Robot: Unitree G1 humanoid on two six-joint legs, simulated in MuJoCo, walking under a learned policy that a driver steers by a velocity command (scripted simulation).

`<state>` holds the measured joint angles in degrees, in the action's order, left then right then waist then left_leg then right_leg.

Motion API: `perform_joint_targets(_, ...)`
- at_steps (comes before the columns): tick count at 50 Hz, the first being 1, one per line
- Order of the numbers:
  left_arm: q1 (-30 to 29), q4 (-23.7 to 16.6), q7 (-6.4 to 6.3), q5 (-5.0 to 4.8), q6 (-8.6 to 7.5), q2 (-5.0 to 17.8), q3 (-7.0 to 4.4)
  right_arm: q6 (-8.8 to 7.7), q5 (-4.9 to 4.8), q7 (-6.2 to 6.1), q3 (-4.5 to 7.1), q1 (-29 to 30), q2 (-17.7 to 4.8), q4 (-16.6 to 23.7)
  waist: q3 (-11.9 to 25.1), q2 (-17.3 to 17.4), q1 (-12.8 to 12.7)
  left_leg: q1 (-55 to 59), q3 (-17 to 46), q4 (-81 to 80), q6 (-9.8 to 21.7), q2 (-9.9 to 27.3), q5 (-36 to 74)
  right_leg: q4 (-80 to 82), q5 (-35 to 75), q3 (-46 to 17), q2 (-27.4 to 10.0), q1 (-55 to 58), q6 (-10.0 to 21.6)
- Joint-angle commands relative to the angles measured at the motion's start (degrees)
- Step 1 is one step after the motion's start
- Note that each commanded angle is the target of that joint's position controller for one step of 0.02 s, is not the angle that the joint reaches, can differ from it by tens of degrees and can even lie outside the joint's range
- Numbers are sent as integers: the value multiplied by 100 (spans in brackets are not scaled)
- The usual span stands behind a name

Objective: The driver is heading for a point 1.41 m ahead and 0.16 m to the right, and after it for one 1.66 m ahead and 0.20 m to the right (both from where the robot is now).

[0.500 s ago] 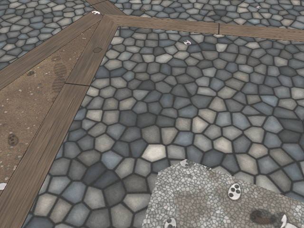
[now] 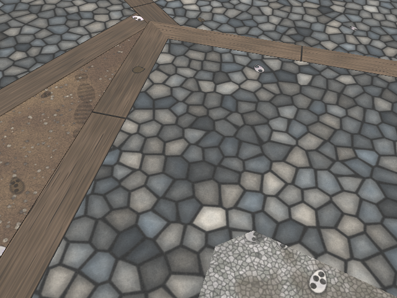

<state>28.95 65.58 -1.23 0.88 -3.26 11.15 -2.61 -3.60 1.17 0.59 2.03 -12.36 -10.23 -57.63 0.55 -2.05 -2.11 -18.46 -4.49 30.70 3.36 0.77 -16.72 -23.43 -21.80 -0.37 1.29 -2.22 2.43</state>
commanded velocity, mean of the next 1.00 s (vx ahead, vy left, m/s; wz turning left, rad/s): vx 0.48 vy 0.00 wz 0.00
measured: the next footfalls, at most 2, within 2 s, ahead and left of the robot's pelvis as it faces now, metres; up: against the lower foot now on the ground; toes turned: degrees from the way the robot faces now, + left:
right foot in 0.50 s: +0.43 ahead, -0.04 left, +0.00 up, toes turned -4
left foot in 1.04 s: +0.74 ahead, +0.12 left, +0.00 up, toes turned +4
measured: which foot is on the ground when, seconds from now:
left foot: down 0.00-0.50, up 0.52-1.00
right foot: down 0.00-0.00, up 0.02-0.48, down 0.50-1.00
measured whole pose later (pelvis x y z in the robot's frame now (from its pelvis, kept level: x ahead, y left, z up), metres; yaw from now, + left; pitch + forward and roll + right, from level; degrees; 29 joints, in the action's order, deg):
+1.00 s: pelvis +0.54 +0.03 +0.00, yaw +0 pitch +1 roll -1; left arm 27.9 62.4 -0.9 1.3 -5.9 8.9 -1.6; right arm -2.9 1.3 1.6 1.9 -0.4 -9.5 -50.3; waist -3.8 1.0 -4.1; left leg -30.9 -5.3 32.5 4.9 1.8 -4.4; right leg -11.6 -20.4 4.6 4.1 7.9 3.7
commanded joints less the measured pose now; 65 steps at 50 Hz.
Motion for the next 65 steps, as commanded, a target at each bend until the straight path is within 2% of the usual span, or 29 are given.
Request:
perform_joint_targets(1,-457,-562,93,-16,-184,-40,113,-108,83,-113,305,-2348,-967,-392,-134,1593,1107,2965,2428,-1749,406,1504,-1748,-2342,-97,313,-66,-3147,390)
perform_joint_targets(2,-487,-725,140,71,-168,200,31,-20,25,-96,366,-2695,-1184,-574,-212,1857,971,2770,4354,-2543,885,2217,-3085,-3742,-934,315,237,-3967,392)
perform_joint_targets(3,-653,-777,194,175,-137,388,-16,21,15,-89,295,-1921,-939,-364,-744,1032,551,2079,4039,-2487,913,2152,-3200,-4388,-460,4,-254,-4118,461)
perform_joint_targets(4,-843,-793,256,160,-151,293,1,-22,-10,-39,238,-1329,-738,-143,-943,540,377,1574,3379,-2484,837,1903,-2432,-4383,135,-115,-457,-4016,451)
perform_joint_targets(5,-842,-770,283,100,-168,174,14,-80,-18,-22,203,-1060,-648,-51,-927,398,204,1312,2715,-2537,715,1614,-1477,-4165,538,-139,-596,-3725,386)
perform_joint_targets(7,-797,-722,309,125,-100,195,-18,-188,-22,-64,110,-1130,-394,-106,-734,432,74,1329,1833,-2512,568,1225,8,-3952,908,5,-657,-3436,236)
perform_joint_targets(10,-1179,-854,321,103,9,202,-54,-252,-39,-98,64,-1677,-362,-321,-660,539,102,1693,1202,-2348,558,1046,1749,-3806,1215,245,-615,-3773,123)
perform_joint_targets(15,-2598,-1387,328,59,43,81,13,-270,-19,-115,-21,-1999,-304,-387,-854,620,326,1731,699,-2290,566,861,3258,-2461,1747,602,-445,-3896,2)
perform_joint_targets(19,-3163,-1613,308,4,28,90,65,-298,-9,-176,-14,-2158,-424,-466,-881,753,409,1989,528,-2212,545,948,4058,-1265,1966,836,-197,-3233,204)
perform_joint_targets(22,-2633,-1528,214,7,-27,319,-28,-313,16,-216,32,-1955,-602,-470,-506,815,62,2454,396,-1362,488,1075,5895,-977,1548,884,114,-2368,545)
perform_joint_targets(24,-1125,-1042,126,17,-108,546,-177,-255,19,-220,78,-1760,-729,-447,260,743,-574,2365,270,429,411,973,6044,-471,1587,825,285,-815,771)
perform_joint_targets(25,-274,-829,74,147,-143,845,-288,-244,-32,-186,49,-1757,-624,-361,766,498,-866,1367,185,1854,379,771,4463,-363,1137,54,-458,534,975)
perform_joint_targets(26,185,-826,74,287,-134,1428,-445,-218,-230,-96,-66,-2419,70,-226,1554,-720,-546,-672,-23,4317,158,-224,313,-84,585,-2844,-2332,2192,1826)
perform_joint_targets(27,-222,-830,153,60,-48,1255,-427,-194,-137,-78,74,-2165,-400,-240,1554,-284,-460,-1428,698,5043,240,-454,-1063,813,-51,-4097,-2426,1911,1971)
perform_joint_targets(28,-973,-948,168,-34,-53,983,-341,-186,-66,-76,112,-1523,-493,-3,477,-120,-171,-1842,765,4906,295,-36,-528,1025,-520,-3151,-2252,975,1706)
perform_joint_targets(30,-1429,-970,188,-9,-164,377,-171,-184,17,-46,124,-1085,-367,71,-325,284,128,-1435,734,4194,284,328,46,1411,461,-1968,-1764,-423,1294)
perform_joint_targets(32,-1210,-792,131,-11,-254,163,-73,-30,122,10,99,-1312,-124,9,-392,138,396,-899,681,3718,153,450,113,1529,1283,-1223,-1423,-992,1066)
perform_joint_targets(35,-796,-655,109,-20,-350,438,-97,102,128,68,123,-879,-168,198,-521,23,447,-1268,467,3246,5,531,458,1654,2044,-717,-1251,-962,1049)
perform_joint_targets(41,-159,-581,115,-38,-330,436,-23,106,26,126,78,736,-212,760,-709,-105,76,-1784,67,1408,-180,466,1645,1683,3188,-167,-981,-389,802)
perform_joint_targets(47,313,-404,27,37,-309,531,-18,32,4,109,55,1526,-281,1071,-736,-209,-123,-1771,-92,328,66,188,1501,1290,4140,-111,-1299,789,865)
perform_joint_targets(50,51,-421,-24,70,-293,685,-62,-45,19,36,152,856,-463,922,-378,-296,286,-740,-195,0,365,-185,793,325,6002,30,-1382,1026,742)
perform_joint_targets(51,-38,-426,-20,66,-267,726,-75,-87,31,-9,223,89,-564,665,12,-234,608,77,-253,-292,486,-359,842,-543,6271,124,-1276,972,663)
perform_joint_targets(52,-118,-478,-8,16,-256,685,-57,-143,117,-63,317,-876,-761,361,528,-97,996,1444,16,-485,656,-90,1069,-1721,5432,263,-1079,242,564)
perform_joint_targets(53,64,-691,40,-135,-256,304,42,-165,265,-119,464,-1740,-1329,243,1334,710,1118,3080,1899,-571,1086,1459,584,-3689,2985,562,-574,-1314,385)
perform_joint_targets(54,543,-653,92,-245,-248,242,-7,-76,132,-36,527,-1642,-1480,220,1843,1544,817,3791,4376,-1390,1768,2430,499,-5356,-765,227,389,-2772,279)
perform_joint_targets(55,5,-730,71,-96,-207,580,-93,-29,-9,5,461,-938,-1217,332,1024,649,590,3061,3708,-1529,1540,2129,13,-5537,-311,-266,-84,-3271,362)
perform_joint_targets(57,-666,-899,118,-35,-232,374,-78,-100,-8,28,269,-265,-576,384,-116,217,321,1553,2381,-1959,1128,1632,574,-4864,407,-236,-480,-3145,348)
perform_joint_targets(59,-532,-859,176,113,-84,187,-71,-183,-19,-31,167,-396,-316,204,-263,399,56,958,1638,-2125,843,1235,1211,-4356,589,-200,-642,-2661,246)
perform_joint_targets(65,-1555,-1241,283,118,103,248,-93,-278,-53,-58,172,-1136,-611,-19,-533,502,118,1122,1009,-2425,811,991,2059,-3423,1425,137,-798,-3468,-34)
Velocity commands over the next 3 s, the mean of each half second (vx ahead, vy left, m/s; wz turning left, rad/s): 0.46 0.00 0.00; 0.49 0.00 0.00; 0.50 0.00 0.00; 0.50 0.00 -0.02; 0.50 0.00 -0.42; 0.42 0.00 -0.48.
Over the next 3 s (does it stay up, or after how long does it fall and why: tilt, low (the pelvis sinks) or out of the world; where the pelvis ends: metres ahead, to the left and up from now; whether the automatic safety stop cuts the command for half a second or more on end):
stays up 1.55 -0.09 0.01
